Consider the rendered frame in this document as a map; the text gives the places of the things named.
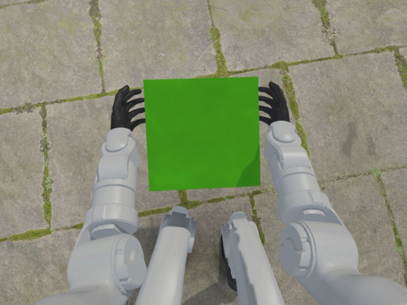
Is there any robot right hand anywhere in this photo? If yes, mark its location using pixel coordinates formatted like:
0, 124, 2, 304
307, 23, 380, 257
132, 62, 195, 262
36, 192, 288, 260
258, 82, 290, 126

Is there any right robot foot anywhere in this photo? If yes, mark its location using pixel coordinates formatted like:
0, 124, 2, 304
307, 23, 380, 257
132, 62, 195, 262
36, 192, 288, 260
221, 235, 237, 291

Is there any robot right shin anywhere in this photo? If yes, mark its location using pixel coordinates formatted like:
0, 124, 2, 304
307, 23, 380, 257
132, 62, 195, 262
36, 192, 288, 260
228, 212, 259, 279

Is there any right robot upper arm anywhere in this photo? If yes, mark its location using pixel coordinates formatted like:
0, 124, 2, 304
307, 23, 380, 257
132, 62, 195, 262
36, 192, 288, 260
279, 220, 407, 305

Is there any right robot forearm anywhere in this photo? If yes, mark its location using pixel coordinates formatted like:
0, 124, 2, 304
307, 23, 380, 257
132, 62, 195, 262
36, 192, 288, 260
263, 121, 359, 261

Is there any robot left hand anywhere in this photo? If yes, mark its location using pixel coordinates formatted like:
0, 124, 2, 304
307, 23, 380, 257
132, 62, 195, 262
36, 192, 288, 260
111, 85, 146, 131

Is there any carton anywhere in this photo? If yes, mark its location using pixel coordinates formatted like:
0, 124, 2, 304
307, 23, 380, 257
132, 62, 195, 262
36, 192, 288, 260
143, 77, 261, 191

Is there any left robot forearm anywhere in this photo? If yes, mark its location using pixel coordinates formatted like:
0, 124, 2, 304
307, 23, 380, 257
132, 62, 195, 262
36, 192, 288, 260
67, 128, 141, 287

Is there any left robot upper arm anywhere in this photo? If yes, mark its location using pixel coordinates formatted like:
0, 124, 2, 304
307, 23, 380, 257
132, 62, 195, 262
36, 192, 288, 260
34, 233, 147, 305

